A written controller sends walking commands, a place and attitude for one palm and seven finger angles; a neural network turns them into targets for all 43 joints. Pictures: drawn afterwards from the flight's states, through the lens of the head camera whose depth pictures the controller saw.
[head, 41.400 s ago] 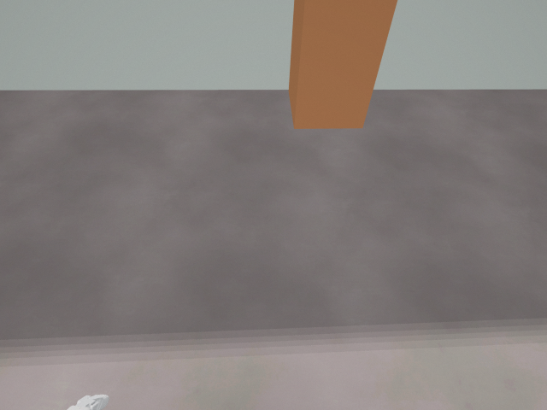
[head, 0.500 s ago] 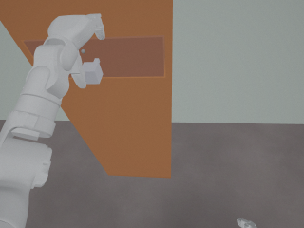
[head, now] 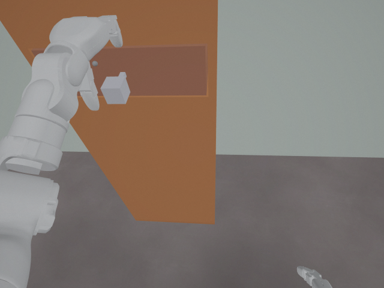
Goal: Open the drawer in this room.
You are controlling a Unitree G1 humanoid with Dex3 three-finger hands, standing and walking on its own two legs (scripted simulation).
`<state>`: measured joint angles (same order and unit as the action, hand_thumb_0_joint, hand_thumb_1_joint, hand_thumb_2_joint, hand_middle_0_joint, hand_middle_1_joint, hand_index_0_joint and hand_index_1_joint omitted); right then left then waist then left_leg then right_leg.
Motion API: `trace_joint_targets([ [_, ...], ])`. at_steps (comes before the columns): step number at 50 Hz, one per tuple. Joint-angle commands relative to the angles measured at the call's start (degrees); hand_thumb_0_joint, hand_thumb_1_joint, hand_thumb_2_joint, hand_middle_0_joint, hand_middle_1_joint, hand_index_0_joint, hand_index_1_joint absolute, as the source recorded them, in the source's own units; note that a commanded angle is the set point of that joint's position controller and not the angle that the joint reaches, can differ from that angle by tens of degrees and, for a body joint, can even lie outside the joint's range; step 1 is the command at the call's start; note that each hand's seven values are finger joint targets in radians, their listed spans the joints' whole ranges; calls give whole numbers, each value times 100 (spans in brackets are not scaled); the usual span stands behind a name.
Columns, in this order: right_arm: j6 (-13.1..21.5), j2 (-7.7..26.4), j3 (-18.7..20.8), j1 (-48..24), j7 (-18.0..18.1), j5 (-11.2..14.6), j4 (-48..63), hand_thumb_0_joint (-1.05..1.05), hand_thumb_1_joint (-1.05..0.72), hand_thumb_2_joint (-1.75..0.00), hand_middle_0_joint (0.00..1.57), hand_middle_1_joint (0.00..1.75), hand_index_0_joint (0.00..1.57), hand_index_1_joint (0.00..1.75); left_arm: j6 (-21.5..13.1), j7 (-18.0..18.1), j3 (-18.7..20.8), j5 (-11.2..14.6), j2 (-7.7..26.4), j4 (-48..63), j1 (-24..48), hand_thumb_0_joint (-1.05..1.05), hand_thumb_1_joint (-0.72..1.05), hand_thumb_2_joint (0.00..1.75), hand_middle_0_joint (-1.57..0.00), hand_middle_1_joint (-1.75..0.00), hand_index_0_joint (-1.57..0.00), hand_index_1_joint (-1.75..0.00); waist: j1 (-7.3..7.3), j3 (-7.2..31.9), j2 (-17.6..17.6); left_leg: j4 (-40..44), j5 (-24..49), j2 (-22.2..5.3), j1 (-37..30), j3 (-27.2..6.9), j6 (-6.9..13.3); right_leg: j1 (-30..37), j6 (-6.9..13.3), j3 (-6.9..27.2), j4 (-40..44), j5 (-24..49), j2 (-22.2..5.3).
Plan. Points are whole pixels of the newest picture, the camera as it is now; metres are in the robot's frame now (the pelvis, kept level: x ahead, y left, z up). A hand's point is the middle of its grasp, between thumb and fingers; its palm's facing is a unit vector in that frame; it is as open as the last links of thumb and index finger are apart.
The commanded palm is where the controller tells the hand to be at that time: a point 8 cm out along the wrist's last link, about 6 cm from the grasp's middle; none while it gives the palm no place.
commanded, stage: move the hooked fingers above the handle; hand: left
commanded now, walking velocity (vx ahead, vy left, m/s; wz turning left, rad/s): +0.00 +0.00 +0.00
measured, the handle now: (118, 84) +0.50 +0.19 +0.17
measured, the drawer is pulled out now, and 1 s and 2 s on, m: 0.00 0.00 0.00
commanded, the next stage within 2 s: none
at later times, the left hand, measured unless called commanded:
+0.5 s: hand (95, 64) +0.47 +0.20 +0.24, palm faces +0.06 +0.01 -1.00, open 13.8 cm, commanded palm +0.44 +0.20 +0.30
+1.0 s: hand (106, 65) +0.47 +0.18 +0.24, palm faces +0.05 +0.01 -1.00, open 13.7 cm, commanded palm +0.44 +0.19 +0.30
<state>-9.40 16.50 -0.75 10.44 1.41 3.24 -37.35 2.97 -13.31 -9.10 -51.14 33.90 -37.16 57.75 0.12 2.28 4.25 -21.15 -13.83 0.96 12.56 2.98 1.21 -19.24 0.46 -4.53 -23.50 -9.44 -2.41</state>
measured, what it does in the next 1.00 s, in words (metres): stands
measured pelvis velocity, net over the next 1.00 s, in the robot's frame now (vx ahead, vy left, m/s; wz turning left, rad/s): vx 0.01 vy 0.01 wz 0.00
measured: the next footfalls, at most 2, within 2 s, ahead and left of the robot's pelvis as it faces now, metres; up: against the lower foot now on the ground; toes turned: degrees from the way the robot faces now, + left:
none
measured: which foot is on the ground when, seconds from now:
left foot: down 0.00-1.00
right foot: down 0.00-1.00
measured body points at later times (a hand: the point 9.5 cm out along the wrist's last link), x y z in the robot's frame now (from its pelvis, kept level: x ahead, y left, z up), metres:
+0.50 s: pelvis +0.01 +0.01 +0.00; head +0.04 -0.02 +0.45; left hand +0.46 +0.20 +0.29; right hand +0.14 -0.24 -0.13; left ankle -0.04 +0.11 -0.74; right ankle +0.02 -0.11 -0.74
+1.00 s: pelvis +0.01 +0.01 +0.00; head +0.04 -0.03 +0.45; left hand +0.46 +0.18 +0.29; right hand +0.14 -0.24 -0.14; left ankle -0.04 +0.11 -0.74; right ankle +0.02 -0.11 -0.74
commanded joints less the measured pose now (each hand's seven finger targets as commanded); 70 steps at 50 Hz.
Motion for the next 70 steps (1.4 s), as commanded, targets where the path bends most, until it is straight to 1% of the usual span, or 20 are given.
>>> trace_joint_targets([
  [1, 168, 678, 230, -254, -6, 21, 750, 0, -90, -90, 20, 30, 20, 30, -29, 60, 584, 28, 1236, 1085, 2633, 0, -50, 30, -30, -120, -30, -120, -12, 2153, -573, 94, 1934, 14, -166, -173, 62, 1629, 167, 372, 6, 1494, 15],
  [3, 139, 710, 215, -219, 15, 28, 735, 0, -90, -90, 20, 30, 20, 30, -35, 24, 683, 50, 1352, 932, 2524, 0, -50, 30, -30, -120, -30, -120, -9, 1962, -717, 137, 1770, 13, -48, -180, 64, 1585, 159, 351, 36, 1385, 20],
  [5, 141, 756, 228, -266, 22, 12, 790, 0, -90, -90, 20, 30, 20, 30, -138, 40, 1020, 77, 1759, 1197, 2520, 0, -50, 30, -30, -120, -30, -120, 96, 2144, -672, 135, 1897, 20, -5, -174, 70, 1818, 174, 376, 5, 1509, 5],
  [9, 129, 717, 233, -235, 10, 1, 782, 0, -90, -90, 20, 30, 20, 30, -236, 124, 1129, 42, 1860, 1373, 2587, 0, -50, 30, -30, -120, -30, -120, 115, 2207, -486, 108, 2034, 4, -83, -178, 49, 1737, 179, 363, -32, 1529, 23],
  [16, 203, 673, 290, -199, -61, 5, 747, 0, -90, -90, 20, 30, 20, 30, -189, 218, 738, 136, 1393, 1826, 2871, 0, -50, 30, -30, -120, -30, -120, -2, 2424, -124, -40, 2558, -15, -556, -291, -20, 1378, 207, 314, -55, 1521, 91],
  [19, 203, 696, 277, -107, -68, 26, 616, 0, -90, -90, 20, 30, 20, 30, -21, 199, 449, 151, 1039, 1440, 2911, 0, -50, 30, -30, -120, -30, -120, -104, 2121, -284, 7, 2394, -14, -519, -344, -92, 1097, 208, 231, -5, 1299, 130],
  [21, 204, 727, 262, -145, -55, 25, 624, 0, -90, -90, 20, 30, 20, 30, 29, 199, 619, 94, 1281, 1430, 2999, 0, -50, 30, -30, -120, -30, -120, -56, 2323, -294, -4, 2430, 6, -484, -317, -69, 1262, 218, 262, -29, 1408, 118],
  [26, 193, 679, 244, -133, -81, 22, 606, 0, -90, -90, 20, 30, 20, 30, 141, 153, 298, 11, 868, 1193, 3103, 0, -50, 30, -30, -120, -30, -120, -109, 2187, -341, -13, 2614, -28, -569, -390, -149, 1057, 236, 211, -70, 1318, 137],
  [27, 195, 659, 238, -131, -89, 21, 626, 0, -90, -90, 20, 30, 20, 30, 151, 117, 75, 68, 585, 1259, 3170, 0, -50, 30, -30, -120, -30, -120, -144, 2193, -392, -28, 2647, -19, -605, -376, -132, 1049, 226, 223, -63, 1406, 130],
  [29, 178, 686, 234, -138, -78, 19, 618, 0, -90, -90, 20, 30, 20, 30, 160, 88, 256, 8, 824, 1143, 3072, 0, -50, 30, -30, -120, -30, -120, -122, 2162, -407, -11, 2423, -11, -514, -338, -98, 1105, 222, 245, -55, 1357, 121],
  [38, 174, 603, 238, -156, -103, 19, 701, 0, -90, -90, 20, 30, 20, 30, 53, 21, 14, 92, 463, 1406, 3106, 0, -50, 30, -30, -120, -30, -120, -137, 2156, -307, -51, 2578, -8, -658, -386, -110, 1022, 234, 237, -85, 1373, 125],
  [42, 178, 628, 229, -169, -97, -9, 676, 0, -90, -90, 20, 30, 20, 30, 17, 152, 505, 121, 984, 1334, 3078, 0, -50, 30, -30, -120, -30, -120, -22, 2233, -481, -20, 2414, 10, -408, -325, -75, 1331, 223, 261, -106, 1493, 102],
  [50, 169, 642, 240, -250, -110, -26, 716, 0, -90, -90, 20, 30, 20, 30, 18, 305, 652, 35, 1209, 1529, 3045, 0, -50, 30, -30, -120, -30, -120, 64, 2497, -436, -3, 2520, 17, -302, -254, -45, 1680, 214, 299, -139, 1731, 57],
  [52, 162, 651, 233, -301, -118, -18, 726, 0, -90, -90, 20, 30, 20, 30, 46, 315, 902, 12, 1471, 1486, 2845, 0, -50, 30, -30, -120, -30, -120, 125, 2504, -477, -7, 2472, 17, -227, -224, -5, 1778, 198, 332, -158, 1791, 52],
  [53, 138, 632, 214, -326, -110, -13, 700, 0, -90, -90, 20, 30, 20, 30, 125, 291, 717, 17, 1258, 1196, 2780, 0, -50, 30, -30, -120, -30, -120, 74, 2241, -571, 36, 2257, 14, -139, -199, -2, 1666, 189, 316, -109, 1659, 42],
  [56, 96, 701, 190, -322, -56, 42, 656, 0, -90, -90, 20, 30, 20, 30, 214, 212, 679, -18, 1318, 773, 2688, 0, -50, 30, -30, -120, -30, -120, 10, 1898, -824, 143, 1753, 2, 128, -166, 34, 1606, 151, 328, -4, 1358, 12],
  [60, 103, 716, 213, -264, 2, 35, 655, 0, -90, -90, 20, 30, 20, 30, 157, 163, 668, -111, 1408, 712, 2785, 0, -50, 30, -30, -120, -30, -120, -7, 2004, -634, 122, 1631, 13, 64, -152, 46, 1582, 163, 372, 19, 1200, 10],
  [64, 111, 688, 204, -216, 28, 46, 662, 0, -90, -90, 20, 30, 20, 30, 81, 136, 452, -113, 1180, 664, 2942, 0, -50, 30, -30, -120, -30, -120, -84, 1934, -537, 131, 1465, 11, 74, -159, 43, 1436, 152, 377, 31, 1074, 12],
  [68, 119, 715, 198, -178, 90, 54, 655, 0, -90, -90, 20, 30, 20, 30, 40, 115, 636, -86, 1407, 304, 2737, 0, -50, 30, -30, -120, -30, -120, -74, 1817, -774, 130, 1242, 4, 265, -118, 83, 1522, 116, 430, 70, 989, -21],
  [70, 99, 786, 196, -156, 129, 48, 640, 0, -90, -90, 20, 30, 20, 30, -23, 118, 876, -116, 1760, 179, 2703, 0, -50, 30, -30, -120, -30, -120, -40, 1880, -850, 148, 1215, 4, 384, -117, 79, 1658, 114, 437, 62, 1011, -38],
])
